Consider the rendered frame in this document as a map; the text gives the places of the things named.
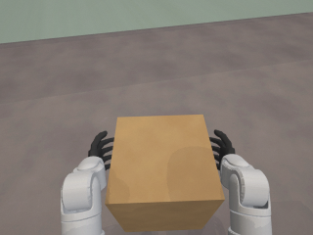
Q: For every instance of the robot right hand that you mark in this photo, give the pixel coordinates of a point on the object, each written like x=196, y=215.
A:
x=225, y=145

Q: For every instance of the robot left hand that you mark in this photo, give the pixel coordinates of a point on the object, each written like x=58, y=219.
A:
x=97, y=149

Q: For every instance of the right robot forearm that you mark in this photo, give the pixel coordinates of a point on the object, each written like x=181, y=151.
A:
x=249, y=197

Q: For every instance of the left robot forearm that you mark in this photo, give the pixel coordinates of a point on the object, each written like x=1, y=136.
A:
x=81, y=198

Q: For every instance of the carton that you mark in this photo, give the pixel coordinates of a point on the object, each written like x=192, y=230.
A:
x=163, y=175

